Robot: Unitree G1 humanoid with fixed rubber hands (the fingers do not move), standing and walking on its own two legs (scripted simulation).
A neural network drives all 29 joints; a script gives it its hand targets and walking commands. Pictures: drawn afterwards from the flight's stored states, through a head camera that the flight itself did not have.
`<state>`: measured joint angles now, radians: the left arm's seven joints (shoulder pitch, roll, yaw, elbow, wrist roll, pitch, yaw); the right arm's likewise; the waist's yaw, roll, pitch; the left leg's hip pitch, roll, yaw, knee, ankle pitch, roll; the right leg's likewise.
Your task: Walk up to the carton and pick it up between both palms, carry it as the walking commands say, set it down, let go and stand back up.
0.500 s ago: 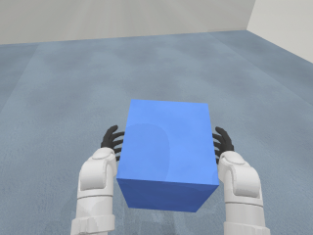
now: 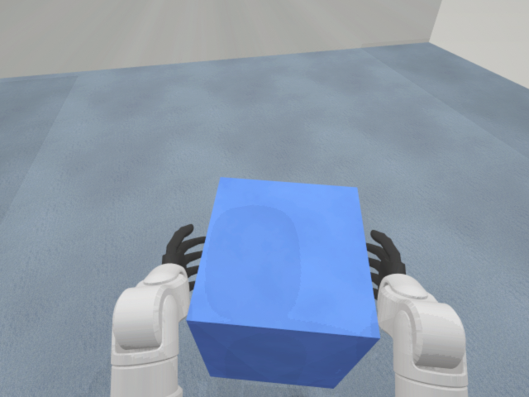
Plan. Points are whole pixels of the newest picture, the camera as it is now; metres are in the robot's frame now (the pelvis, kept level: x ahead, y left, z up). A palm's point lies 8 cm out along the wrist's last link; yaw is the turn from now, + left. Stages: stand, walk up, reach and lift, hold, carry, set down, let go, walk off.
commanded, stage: carry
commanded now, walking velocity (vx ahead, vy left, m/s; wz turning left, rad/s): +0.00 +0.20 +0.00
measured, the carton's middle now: (279, 287) +0.29 -0.01 +0.05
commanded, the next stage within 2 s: none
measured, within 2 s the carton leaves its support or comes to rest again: neither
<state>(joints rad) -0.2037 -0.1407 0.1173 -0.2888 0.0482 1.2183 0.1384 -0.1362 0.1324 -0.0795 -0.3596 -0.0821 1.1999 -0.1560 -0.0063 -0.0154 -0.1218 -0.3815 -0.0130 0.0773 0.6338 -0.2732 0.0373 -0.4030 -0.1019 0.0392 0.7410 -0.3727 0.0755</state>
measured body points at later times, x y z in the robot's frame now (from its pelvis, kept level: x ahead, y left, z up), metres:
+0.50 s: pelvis -0.03 +0.05 +0.00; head -0.05 +0.06 +0.45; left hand +0.24 +0.20 +0.09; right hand +0.24 -0.09 +0.10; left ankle -0.01 +0.14 -0.72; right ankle -0.04 -0.11 -0.69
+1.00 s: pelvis -0.06 +0.11 +0.00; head -0.07 +0.12 +0.45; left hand +0.21 +0.26 +0.09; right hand +0.21 -0.03 +0.10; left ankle -0.04 +0.18 -0.72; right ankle -0.05 -0.06 -0.71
